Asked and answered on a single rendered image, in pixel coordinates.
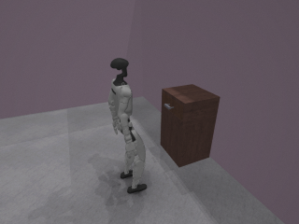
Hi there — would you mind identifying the robot right upper arm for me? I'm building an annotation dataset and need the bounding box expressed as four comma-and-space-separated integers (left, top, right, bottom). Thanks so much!
118, 86, 132, 119

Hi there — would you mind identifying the cabinet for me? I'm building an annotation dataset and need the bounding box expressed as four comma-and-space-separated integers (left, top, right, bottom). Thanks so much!
160, 84, 220, 167

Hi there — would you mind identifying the robot left forearm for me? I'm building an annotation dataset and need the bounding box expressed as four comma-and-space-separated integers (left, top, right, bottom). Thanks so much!
108, 103, 119, 121

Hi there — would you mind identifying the right robot foot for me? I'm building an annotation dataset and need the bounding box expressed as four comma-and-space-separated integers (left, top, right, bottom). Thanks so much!
127, 184, 147, 194

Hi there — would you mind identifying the robot left hand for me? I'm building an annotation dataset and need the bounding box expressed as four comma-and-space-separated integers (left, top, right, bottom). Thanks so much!
112, 120, 119, 134

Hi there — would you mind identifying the robot right hand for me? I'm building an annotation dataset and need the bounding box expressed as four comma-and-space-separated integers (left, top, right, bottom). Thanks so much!
125, 141, 137, 159

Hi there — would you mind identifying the handle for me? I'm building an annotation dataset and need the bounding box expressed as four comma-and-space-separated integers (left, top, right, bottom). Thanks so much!
164, 104, 174, 109

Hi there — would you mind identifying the drawer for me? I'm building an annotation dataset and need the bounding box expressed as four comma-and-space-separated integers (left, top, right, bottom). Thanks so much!
163, 93, 184, 120

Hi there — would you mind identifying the robot right forearm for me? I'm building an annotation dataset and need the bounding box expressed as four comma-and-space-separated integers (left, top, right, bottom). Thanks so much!
120, 114, 133, 143

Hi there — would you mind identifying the robot right thigh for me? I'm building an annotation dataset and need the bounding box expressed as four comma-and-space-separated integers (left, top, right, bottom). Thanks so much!
129, 129, 146, 165

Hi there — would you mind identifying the robot left upper arm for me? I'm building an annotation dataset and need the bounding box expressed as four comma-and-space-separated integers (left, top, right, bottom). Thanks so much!
107, 78, 116, 106

